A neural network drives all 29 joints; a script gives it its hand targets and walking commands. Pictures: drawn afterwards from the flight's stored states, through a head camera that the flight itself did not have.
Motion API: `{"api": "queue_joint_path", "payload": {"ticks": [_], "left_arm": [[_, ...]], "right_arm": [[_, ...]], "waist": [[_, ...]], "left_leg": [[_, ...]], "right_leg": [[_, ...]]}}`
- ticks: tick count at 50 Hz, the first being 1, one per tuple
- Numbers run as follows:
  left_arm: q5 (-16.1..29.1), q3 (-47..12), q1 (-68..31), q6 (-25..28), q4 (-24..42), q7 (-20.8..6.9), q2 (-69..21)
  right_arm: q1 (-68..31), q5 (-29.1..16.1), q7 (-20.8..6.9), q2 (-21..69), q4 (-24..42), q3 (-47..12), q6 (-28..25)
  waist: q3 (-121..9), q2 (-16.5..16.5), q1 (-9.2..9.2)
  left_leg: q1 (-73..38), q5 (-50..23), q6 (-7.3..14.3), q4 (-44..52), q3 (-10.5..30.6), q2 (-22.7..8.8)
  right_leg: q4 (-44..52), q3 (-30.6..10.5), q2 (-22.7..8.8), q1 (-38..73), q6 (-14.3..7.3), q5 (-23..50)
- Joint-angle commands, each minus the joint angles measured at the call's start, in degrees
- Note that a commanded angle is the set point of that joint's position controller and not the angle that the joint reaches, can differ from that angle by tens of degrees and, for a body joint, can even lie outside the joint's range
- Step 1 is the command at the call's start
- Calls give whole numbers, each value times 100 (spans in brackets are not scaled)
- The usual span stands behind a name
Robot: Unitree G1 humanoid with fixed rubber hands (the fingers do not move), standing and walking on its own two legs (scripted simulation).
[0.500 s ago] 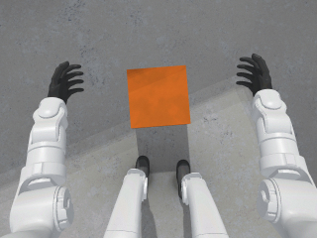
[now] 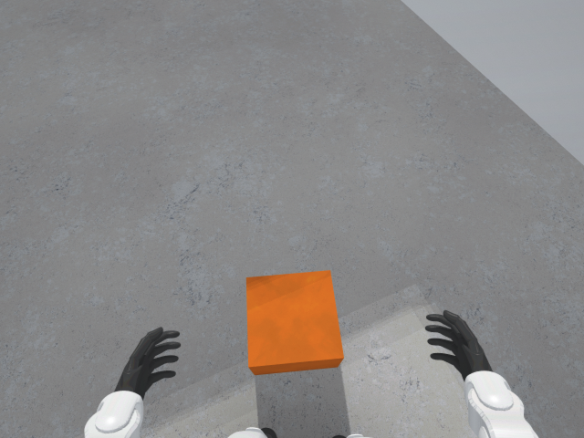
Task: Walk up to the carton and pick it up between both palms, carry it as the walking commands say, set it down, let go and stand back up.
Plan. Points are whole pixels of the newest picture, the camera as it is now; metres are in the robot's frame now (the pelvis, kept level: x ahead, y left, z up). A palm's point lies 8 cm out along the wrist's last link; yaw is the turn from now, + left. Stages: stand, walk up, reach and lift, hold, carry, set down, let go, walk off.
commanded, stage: let go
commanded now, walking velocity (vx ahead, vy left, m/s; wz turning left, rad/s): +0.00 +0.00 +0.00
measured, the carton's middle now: (292, 322) +0.43 +0.03 -0.68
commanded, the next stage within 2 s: stand in 0.56 s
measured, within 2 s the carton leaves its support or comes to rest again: neither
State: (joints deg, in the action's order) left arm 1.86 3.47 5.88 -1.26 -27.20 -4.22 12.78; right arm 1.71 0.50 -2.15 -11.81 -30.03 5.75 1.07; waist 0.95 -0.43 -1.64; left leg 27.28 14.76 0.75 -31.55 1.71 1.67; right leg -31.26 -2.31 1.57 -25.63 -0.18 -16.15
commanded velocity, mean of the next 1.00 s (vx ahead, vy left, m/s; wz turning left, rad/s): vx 0.00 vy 0.00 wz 0.00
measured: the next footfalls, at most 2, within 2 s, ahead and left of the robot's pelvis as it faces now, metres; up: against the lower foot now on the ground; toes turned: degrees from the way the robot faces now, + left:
none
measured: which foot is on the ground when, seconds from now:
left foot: down 0.00-1.00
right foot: down 0.00-1.00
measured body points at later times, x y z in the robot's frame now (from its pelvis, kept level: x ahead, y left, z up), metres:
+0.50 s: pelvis +0.01 -0.01 +0.01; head +0.02 -0.01 +0.46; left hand +0.18 +0.22 -0.07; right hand +0.18 -0.24 -0.06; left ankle +0.00 +0.11 -0.73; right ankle -0.01 -0.12 -0.73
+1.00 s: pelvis +0.03 +0.00 +0.01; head +0.03 +0.01 +0.46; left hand +0.17 +0.29 -0.09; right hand +0.16 -0.30 -0.08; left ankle +0.00 +0.11 -0.73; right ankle -0.01 -0.12 -0.73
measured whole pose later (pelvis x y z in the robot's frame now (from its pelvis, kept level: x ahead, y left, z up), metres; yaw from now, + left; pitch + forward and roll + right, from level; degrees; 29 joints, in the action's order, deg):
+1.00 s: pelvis +0.03 +0.00 +0.01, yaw -1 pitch +0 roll +0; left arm -2.0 2.0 10.6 -0.8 -42.2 0.8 20.2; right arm 9.7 2.3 0.9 -19.8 -44.6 2.0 0.3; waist 0.3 1.5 0.3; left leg 9.5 16.5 1.1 -26.6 0.8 1.4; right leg -25.5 -2.8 1.3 -7.8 -0.1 -17.2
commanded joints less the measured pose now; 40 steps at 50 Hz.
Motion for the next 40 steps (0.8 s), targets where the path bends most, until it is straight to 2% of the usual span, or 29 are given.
{"api": "queue_joint_path", "payload": {"ticks": [1,6,13,21,25,28,29,30,32,34,37,40], "left_arm": [[-36,125,282,114,742,34,543],[-157,80,574,-36,837,-3,457],[-267,81,497,-422,896,-45,498],[-315,51,502,-665,854,-31,529],[-283,117,458,-941,944,128,479],[-218,107,441,-1071,961,209,478],[-337,220,334,-630,283,433,1248],[-400,245,405,-418,177,493,1277],[-428,187,307,-189,-6,483,1182],[-412,155,276,-66,-178,441,1136],[-389,136,304,23,-440,422,1225],[-392,122,334,64,-655,452,1327]], "right_arm": [[337,21,-27,-535,782,36,-125],[857,42,-89,-493,1072,-148,22],[898,15,-172,-487,1244,-177,400],[942,33,-165,-454,1205,-168,635],[916,-89,-78,-557,1112,-222,520],[967,-137,-17,-633,1011,-282,478],[756,230,188,-1177,265,-122,302],[928,256,254,-1266,183,-85,212],[889,261,267,-1262,-79,-125,83],[712,212,253,-1278,-227,-150,-10],[630,173,243,-1349,-452,-163,-85],[654,177,263,-1447,-668,-157,-112]], "waist": [[-1441,-15,57],[-530,243,122],[237,131,93],[342,143,141],[125,110,110],[2,128,153],[141,379,49],[76,351,151],[61,136,209],[-109,5,166],[-354,34,158],[-446,6,171]], "left_leg": [[-1909,-1957,-219,443,17,-16],[-2163,-1338,-178,774,-98,43],[-2417,-726,-150,917,-198,108],[-2515,-981,-66,898,-170,134],[-2310,-1093,-111,792,-109,122],[-2117,-1136,-136,710,-84,131],[-1566,-810,-251,600,62,-297],[-1693,-567,-228,618,113,-315],[-1603,-196,-175,754,219,-380],[-1545,-390,-116,798,314,-455],[-1686,-1094,-90,733,340,-517],[-1826,-1501,-86,710,348,-552]], "right_leg": [[594,92,70,1001,68,1530],[1038,32,-64,1365,112,1151],[1143,90,-82,1542,158,678],[1012,127,-6,1876,182,1116],[883,135,35,1922,147,1338],[788,117,54,1981,117,1514],[879,-121,-328,1381,198,789],[953,-300,-398,1328,154,445],[993,-404,-411,1236,80,-3],[884,-359,-380,1431,58,349],[800,-374,-434,1656,52,1050],[766,-389,-473,1733,42,1404]]}}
